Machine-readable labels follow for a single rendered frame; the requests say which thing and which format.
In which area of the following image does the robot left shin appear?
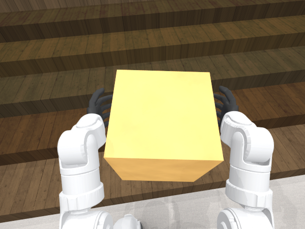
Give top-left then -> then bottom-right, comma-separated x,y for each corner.
124,214 -> 135,218

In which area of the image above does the right robot hand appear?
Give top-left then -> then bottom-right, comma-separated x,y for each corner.
213,86 -> 239,127

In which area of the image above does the robot right forearm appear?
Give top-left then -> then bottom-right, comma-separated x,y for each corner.
220,111 -> 275,229

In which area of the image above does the left robot upper arm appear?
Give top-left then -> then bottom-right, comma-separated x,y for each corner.
62,210 -> 113,229

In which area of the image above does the carton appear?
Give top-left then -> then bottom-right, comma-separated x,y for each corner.
104,70 -> 224,182

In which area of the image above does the right robot upper arm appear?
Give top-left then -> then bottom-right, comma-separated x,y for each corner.
217,208 -> 273,229

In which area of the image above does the left robot hand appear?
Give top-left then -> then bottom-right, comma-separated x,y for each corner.
87,88 -> 113,128

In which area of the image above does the left robot thigh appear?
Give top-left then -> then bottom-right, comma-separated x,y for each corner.
113,217 -> 141,229

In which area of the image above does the robot left forearm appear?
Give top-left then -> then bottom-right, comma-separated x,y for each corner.
57,114 -> 106,229

